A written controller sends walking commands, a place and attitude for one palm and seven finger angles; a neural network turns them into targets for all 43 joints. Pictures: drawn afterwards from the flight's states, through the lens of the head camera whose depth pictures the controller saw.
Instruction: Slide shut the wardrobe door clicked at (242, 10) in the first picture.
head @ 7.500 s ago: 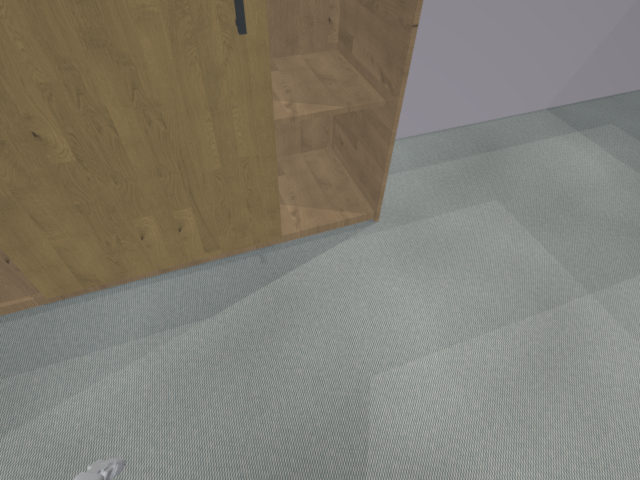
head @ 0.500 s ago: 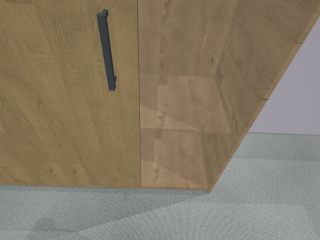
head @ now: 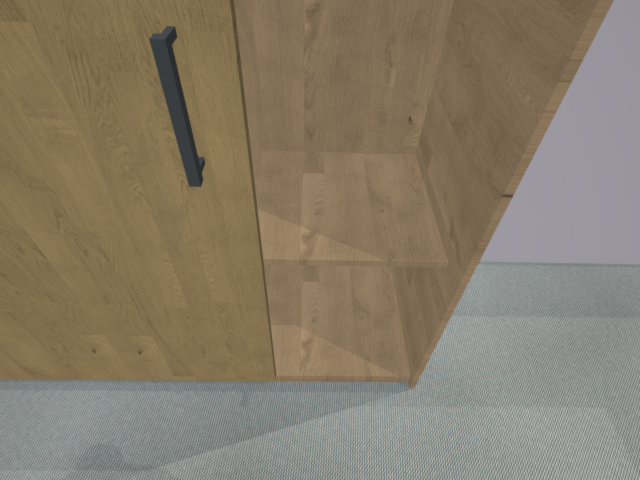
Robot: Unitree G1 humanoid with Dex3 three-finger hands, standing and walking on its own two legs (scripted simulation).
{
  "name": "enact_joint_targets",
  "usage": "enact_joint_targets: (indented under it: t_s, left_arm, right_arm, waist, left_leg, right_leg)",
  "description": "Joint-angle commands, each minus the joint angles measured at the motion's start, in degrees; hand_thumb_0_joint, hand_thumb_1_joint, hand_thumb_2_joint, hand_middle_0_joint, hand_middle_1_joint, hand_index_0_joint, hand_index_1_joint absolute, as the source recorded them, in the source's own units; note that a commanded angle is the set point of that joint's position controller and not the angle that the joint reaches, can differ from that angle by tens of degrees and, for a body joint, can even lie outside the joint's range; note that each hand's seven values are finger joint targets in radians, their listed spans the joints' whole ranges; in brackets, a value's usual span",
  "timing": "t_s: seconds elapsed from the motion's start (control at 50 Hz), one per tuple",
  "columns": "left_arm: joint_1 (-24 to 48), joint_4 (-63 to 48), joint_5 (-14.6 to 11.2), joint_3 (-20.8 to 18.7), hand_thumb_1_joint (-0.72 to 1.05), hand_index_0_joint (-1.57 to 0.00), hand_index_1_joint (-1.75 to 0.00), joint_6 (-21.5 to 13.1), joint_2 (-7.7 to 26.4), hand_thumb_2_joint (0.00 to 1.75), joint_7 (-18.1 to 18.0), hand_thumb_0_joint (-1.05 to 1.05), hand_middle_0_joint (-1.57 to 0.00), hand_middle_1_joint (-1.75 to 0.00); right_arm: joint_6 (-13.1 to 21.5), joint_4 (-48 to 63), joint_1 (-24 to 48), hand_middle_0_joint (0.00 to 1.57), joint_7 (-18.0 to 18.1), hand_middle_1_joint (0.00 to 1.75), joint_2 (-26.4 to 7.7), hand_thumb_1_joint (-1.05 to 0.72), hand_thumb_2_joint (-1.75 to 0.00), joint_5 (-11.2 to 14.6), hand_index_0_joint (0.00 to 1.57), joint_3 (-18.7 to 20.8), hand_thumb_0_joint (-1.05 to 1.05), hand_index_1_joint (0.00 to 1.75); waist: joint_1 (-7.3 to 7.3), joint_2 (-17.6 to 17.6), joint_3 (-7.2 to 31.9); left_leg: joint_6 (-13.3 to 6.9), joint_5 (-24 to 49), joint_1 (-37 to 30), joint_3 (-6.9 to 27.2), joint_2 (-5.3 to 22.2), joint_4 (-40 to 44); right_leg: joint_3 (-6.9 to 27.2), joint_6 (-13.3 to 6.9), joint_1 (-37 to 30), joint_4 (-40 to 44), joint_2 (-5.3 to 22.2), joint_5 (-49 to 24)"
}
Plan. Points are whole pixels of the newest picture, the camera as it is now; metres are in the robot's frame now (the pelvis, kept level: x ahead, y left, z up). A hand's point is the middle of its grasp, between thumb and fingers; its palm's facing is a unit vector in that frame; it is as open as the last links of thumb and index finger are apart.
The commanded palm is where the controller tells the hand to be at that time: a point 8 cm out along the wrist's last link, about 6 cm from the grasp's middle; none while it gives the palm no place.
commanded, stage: look again from close up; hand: left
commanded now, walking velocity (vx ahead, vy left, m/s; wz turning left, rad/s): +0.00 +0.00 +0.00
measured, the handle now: (183, 113) +0.52 +0.23 +0.21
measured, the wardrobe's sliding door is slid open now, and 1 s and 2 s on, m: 0.43 0.43 0.43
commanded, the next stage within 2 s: none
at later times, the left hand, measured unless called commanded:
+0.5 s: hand out of the picture -0.02 +0.14 -0.18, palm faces +0.06 -0.99 -0.13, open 7.3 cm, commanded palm none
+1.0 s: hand out of the picture -0.02 +0.14 -0.18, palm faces +0.06 -0.99 -0.14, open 7.3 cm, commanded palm none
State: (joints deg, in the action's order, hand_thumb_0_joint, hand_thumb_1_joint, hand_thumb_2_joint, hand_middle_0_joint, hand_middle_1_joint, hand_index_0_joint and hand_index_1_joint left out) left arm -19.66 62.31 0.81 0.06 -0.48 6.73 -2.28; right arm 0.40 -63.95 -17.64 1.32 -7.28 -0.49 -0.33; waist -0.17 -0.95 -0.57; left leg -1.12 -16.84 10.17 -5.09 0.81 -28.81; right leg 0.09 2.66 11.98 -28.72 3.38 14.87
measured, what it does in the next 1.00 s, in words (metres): stands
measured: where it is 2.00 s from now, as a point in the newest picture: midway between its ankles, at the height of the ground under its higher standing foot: outside the picture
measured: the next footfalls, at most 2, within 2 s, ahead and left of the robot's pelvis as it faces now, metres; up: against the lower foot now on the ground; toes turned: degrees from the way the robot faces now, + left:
none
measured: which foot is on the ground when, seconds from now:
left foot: down 0.00-1.00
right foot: down 0.00-1.00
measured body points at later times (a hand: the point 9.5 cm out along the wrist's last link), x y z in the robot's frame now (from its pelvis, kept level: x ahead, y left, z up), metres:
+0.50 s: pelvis +0.00 -0.01 +0.00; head +0.00 +0.00 +0.45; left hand -0.02 +0.19 -0.17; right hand -0.01 -0.22 -0.15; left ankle -0.01 +0.10 -0.74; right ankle +0.01 -0.15 -0.74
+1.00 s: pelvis +0.01 -0.01 +0.00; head +0.01 +0.00 +0.45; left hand -0.02 +0.19 -0.16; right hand -0.01 -0.21 -0.16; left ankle -0.01 +0.10 -0.74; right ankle +0.01 -0.15 -0.74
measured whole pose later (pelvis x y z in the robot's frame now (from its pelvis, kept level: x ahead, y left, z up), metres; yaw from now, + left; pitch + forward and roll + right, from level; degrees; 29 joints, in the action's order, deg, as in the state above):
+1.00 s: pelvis +0.01 -0.01 +0.00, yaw +0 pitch -1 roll +0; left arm -20.3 63.3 0.7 -0.3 -0.8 6.6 -2.2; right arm 0.9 -65.1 -18.5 1.7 -5.8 -0.5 -0.5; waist -0.3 -1.5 -0.8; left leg -0.3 -16.1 9.3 -4.6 1.6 -26.8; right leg -0.5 1.9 10.8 -26.3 2.5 14.1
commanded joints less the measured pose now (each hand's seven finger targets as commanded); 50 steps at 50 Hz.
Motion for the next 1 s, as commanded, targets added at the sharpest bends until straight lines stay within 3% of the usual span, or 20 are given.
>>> enact_joint_targets:
  t_s: [0.0, 0.16, 0.32, 0.98]
  left_arm:
    - [-4.15, -1.24, 0.19, -0.68, 0.9, -0.2, -0.3, -0.64, 4.87, 0.9, -0.14, 0.0, -0.2, -0.3]
    - [-4.62, -0.98, 0.04, -0.71, 0.9, -0.2, -0.3, -1.03, 4.98, 0.9, -0.05, 0.0, -0.2, -0.3]
    - [-4.66, -0.85, 0.07, -0.63, 0.9, -0.2, -0.3, -0.87, 4.73, 0.9, -0.05, 0.0, -0.2, -0.3]
    - [-5.38, 0.1, 0.11, -0.81, 0.9, -0.2, -0.3, -0.76, 3.73, 0.9, -0.01, 0.0, -0.2, -0.3]
  right_arm:
    - [0.79, 1.55, -3.53, 0.2, 0.24, 0.3, -4.96, -0.9, -0.9, 0.15, 0.2, 1.11, 0.0, 0.3]
    - [1.08, 1.07, -3.45, 0.2, 0.34, 0.3, -4.84, -0.9, -0.9, 0.12, 0.2, 1.02, 0.0, 0.3]
    - [0.82, 0.61, -3.51, 0.2, 0.36, 0.3, -4.49, -0.9, -0.9, 0.17, 0.2, 0.96, 0.0, 0.3]
    - [1.35, 0.01, -5.13, 0.2, 0.78, 0.3, -4.1, -0.9, -0.9, 0.13, 0.2, 0.94, 0.0, 0.3]
  waist:
    - [0.05, -0.46, -5.68]
    - [-0.03, 0.24, -3.1]
    - [-0.06, 0.77, -5.33]
    - [-0.31, 1.54, -4.81]
  left_leg:
    - [-0.94, 3.05, 4.15, 5.06, 4.19, 7.19]
    - [-0.52, 6.47, 2.32, 4.47, 4.38, 6.4]
    - [-0.38, 4.59, 3.39, 4.72, 4.46, 7.14]
    - [-0.78, 7.51, 2.36, 5.12, 5.35, 8.69]
  right_leg:
    - [3.11, -3.82, 1.93, 5.93, 2.33, -5.64]
    - [3.22, -3.98, 0.38, 6.05, 2.59, -9.68]
    - [2.98, -4.0, 1.27, 7.18, 2.2, -6.49]
    - [1.7, -3.81, -0.38, 6.44, 1.66, -9.13]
